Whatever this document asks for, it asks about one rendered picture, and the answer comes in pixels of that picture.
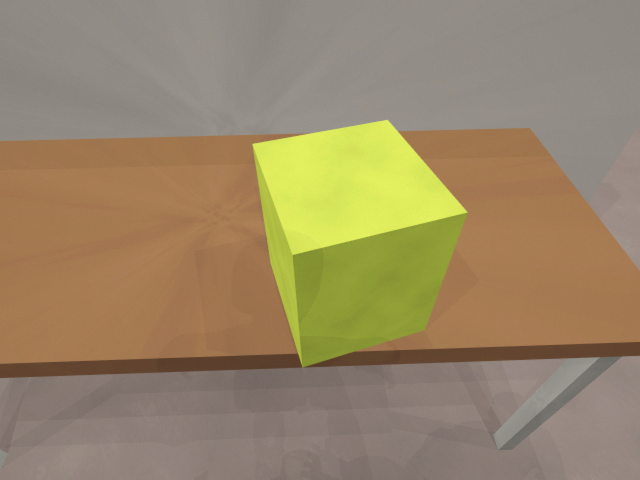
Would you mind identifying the table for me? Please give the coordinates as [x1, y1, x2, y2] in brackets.
[0, 128, 640, 469]

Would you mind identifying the carton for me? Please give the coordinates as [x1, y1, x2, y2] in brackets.
[252, 120, 468, 367]

